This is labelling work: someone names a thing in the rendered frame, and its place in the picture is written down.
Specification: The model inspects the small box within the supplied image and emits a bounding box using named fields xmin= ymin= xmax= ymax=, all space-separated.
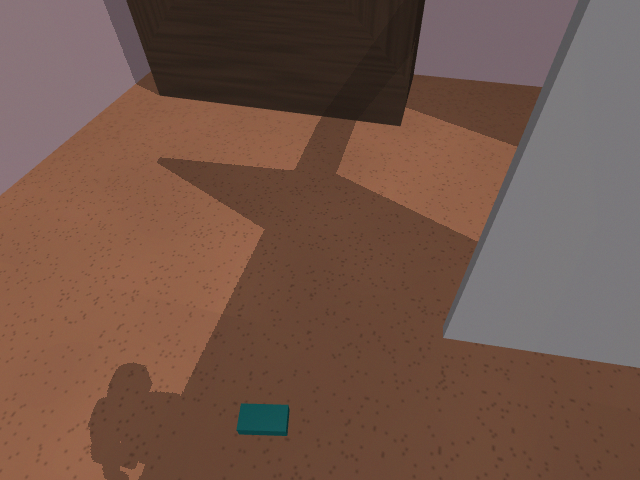
xmin=237 ymin=403 xmax=290 ymax=436

